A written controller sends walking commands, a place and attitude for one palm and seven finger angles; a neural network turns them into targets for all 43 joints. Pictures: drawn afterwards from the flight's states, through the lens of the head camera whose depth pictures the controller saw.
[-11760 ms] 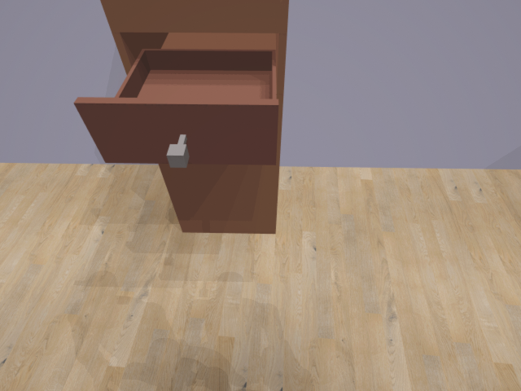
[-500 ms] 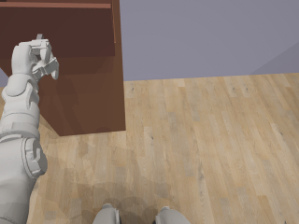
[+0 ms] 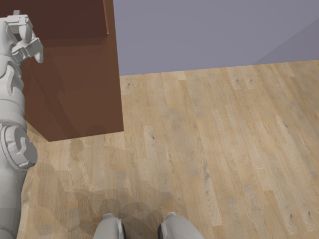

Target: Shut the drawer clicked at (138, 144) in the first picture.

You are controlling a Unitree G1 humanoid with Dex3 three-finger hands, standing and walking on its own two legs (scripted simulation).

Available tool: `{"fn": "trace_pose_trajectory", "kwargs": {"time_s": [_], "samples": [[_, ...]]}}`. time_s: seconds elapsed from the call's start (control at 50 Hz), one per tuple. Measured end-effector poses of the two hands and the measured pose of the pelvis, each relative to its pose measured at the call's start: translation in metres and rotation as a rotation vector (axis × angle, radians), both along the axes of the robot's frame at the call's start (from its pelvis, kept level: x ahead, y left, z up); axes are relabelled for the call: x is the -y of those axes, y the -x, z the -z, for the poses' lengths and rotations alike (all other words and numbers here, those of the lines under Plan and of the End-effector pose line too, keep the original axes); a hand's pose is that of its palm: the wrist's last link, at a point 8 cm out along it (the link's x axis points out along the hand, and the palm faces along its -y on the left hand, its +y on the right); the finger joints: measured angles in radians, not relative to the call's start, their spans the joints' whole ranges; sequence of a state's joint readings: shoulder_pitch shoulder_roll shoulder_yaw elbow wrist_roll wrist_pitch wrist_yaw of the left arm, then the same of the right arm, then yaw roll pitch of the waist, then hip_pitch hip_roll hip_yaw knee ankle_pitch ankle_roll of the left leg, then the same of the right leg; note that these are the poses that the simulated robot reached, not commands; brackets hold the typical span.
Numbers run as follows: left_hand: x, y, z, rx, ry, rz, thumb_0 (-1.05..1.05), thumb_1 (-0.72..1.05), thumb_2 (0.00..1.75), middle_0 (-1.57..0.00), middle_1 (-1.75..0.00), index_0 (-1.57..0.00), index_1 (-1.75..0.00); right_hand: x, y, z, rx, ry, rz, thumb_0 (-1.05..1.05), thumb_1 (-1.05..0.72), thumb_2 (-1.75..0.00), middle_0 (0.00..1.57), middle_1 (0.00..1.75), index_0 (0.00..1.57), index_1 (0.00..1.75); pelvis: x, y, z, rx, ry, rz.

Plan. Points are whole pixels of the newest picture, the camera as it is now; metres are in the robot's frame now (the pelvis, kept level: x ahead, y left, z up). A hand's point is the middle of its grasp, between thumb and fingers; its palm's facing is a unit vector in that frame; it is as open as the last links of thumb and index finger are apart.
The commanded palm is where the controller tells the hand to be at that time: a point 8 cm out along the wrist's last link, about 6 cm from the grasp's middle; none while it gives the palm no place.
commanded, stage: push the drawer shut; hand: left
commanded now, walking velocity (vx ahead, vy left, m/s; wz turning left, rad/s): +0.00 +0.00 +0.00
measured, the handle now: (16, 24) +0.62 +0.25 +0.11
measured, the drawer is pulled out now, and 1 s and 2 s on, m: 0.02 0.00 0.00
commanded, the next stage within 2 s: pull the fist back off the drawer in 0.40 s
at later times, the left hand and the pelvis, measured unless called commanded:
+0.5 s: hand (37, 35) +0.58 +0.20 +0.12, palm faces +0.05 -1.00 -0.01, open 3.6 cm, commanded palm +0.61 +0.24 +0.11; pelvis -0.01 +0.00 -0.01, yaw +0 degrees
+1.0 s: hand (38, 36) +0.57 +0.20 +0.12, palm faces +0.06 -1.00 +0.00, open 3.5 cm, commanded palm +0.54 +0.23 +0.11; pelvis -0.01 +0.01 -0.01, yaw -1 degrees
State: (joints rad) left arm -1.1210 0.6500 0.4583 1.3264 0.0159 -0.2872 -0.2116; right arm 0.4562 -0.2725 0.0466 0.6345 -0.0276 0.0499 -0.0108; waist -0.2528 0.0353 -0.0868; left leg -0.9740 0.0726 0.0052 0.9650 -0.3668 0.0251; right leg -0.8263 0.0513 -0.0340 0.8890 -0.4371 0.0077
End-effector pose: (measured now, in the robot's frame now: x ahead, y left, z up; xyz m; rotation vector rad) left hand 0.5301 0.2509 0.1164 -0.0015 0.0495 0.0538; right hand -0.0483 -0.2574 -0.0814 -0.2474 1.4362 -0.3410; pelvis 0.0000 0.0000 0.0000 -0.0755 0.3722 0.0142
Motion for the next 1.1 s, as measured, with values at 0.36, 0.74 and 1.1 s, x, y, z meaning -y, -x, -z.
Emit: {"fn": "trace_pose_trajectory", "kwargs": {"time_s": [0.36, 0.74, 1.1], "samples": [[-0.002, -0.022, -0.001, -0.011, -0.003, 0.007, 0.02, 0.9, 0.9, -1.44, -1.6, -1.51, -1.6, -0.009, 0.028, -0.001, -0.083, 0.008, 0.008, 0.0, -0.91, -0.9, 0.2, 0.29, 0.2, 0.3, -0.003, 0.005, 0.009, -0.042, 0.022, -0.01], [-0.001, -0.022, -0.001, -0.01, -0.011, -0.004, 0.02, 0.9, 0.9, -1.45, -1.6, -1.51, -1.6, -0.02, 0.054, 0.001, -0.081, 0.015, 0.01, 0.0, -0.91, -0.9, 0.2, 0.29, 0.2, 0.3, -0.008, 0.023, 0.017, -0.057, 0.034, -0.006], [-0.003, -0.016, 0.0, 0.008, -0.003, -0.019, 0.02, 0.9, 0.9, -1.42, -1.6, -1.46, -1.6, -0.024, 0.022, -0.003, -0.056, -0.034, 0.022, 0.0, -0.91, -0.9, 0.2, 0.29, 0.2, 0.3, -0.014, -0.001, 0.002, -0.03, 0.013, 0.015]]}}
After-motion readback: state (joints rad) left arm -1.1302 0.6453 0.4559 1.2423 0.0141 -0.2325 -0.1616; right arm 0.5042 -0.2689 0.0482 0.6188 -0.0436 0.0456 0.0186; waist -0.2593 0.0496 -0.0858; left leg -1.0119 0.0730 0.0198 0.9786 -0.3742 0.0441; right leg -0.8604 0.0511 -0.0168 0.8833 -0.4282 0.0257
